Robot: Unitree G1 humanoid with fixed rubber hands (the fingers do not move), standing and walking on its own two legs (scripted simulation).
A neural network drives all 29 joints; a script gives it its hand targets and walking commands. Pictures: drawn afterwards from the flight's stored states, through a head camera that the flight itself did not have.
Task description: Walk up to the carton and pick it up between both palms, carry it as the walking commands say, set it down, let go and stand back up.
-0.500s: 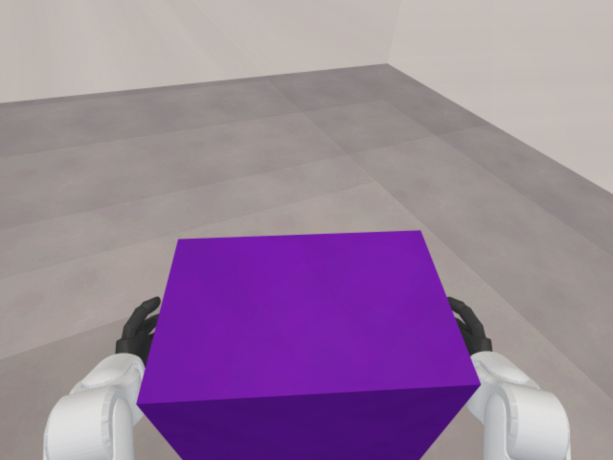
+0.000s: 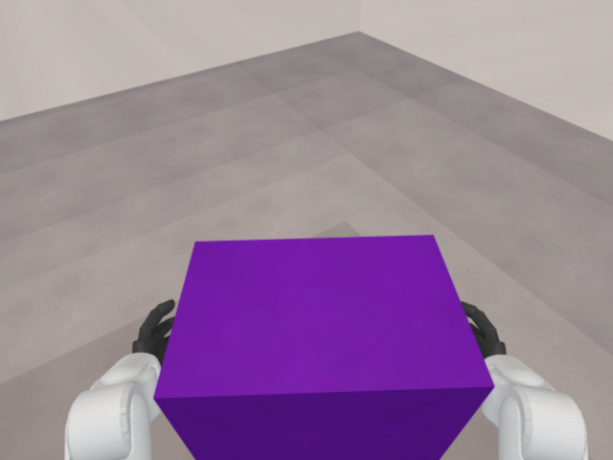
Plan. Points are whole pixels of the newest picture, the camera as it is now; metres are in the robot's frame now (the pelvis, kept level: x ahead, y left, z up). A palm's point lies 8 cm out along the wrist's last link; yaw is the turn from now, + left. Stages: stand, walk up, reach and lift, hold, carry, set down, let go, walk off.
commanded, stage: carry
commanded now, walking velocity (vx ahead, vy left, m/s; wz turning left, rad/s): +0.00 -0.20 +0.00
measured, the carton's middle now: (317, 368) +0.27 -0.02 +0.00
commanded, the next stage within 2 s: none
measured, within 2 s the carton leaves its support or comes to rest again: neither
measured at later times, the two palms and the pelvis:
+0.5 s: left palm (208, 403) +0.20 +0.09 +0.08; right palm (597, 395) +0.18 -0.29 +0.10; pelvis -0.05 -0.10 +0.01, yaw +0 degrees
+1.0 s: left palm out of the picture +0.10 -0.02 +0.04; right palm out of the picture +0.13 -0.41 +0.07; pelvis -0.12 -0.23 +0.00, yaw +3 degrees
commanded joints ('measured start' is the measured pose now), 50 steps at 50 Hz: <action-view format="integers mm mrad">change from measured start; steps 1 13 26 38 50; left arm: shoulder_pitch -339 -499 -340 -282 -536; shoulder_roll -692 -685 -679 -686 -708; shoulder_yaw -749 -876 -750 -757 -894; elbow -217 -340 -110 -225 -333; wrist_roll -317 -367 -280 -301 -374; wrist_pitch -5 2 34 -9 -4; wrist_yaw -156 -160 -154 -144 -156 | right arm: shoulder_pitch -542 -409 -427 -465 -402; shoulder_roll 793 768 698 792 766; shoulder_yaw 838 775 785 845 762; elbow -263 -234 -180 -247 -191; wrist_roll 379 292 278 365 300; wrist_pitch -52 -65 -8 -56 -63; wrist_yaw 152 156 181 163 181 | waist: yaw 37 -14 15 34 6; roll -252 215 175 -283 131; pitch -299 -247 -153 -340 -128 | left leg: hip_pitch -97 653 358 74 470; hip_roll -28 437 146 -55 237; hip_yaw -3 -437 -16 13 -141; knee -65 -741 -657 -154 -825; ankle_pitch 26 890 645 -29 607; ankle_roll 31 372 85 59 192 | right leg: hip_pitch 419 -346 84 282 -345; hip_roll -215 -9 36 -227 -67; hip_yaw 165 139 -42 178 130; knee -111 533 -96 -147 564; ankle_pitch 690 -289 21 566 -72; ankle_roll -99 130 89 -123 82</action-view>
